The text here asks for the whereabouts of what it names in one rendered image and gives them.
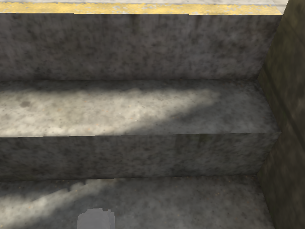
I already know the left robot thigh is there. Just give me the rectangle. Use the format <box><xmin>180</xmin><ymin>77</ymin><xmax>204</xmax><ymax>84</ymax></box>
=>
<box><xmin>76</xmin><ymin>208</ymin><xmax>115</xmax><ymax>229</ymax></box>

